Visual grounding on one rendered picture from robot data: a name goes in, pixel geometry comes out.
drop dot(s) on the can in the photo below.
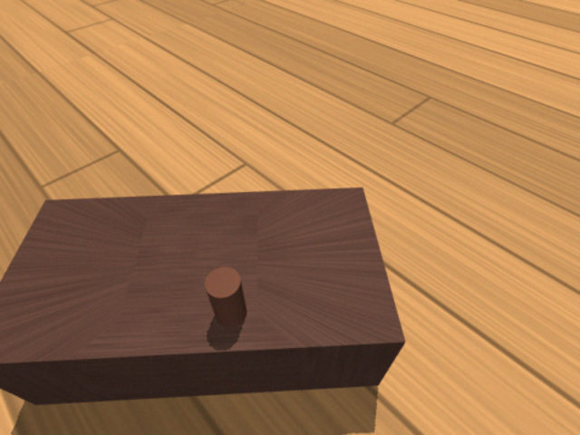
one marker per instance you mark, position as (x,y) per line
(226,296)

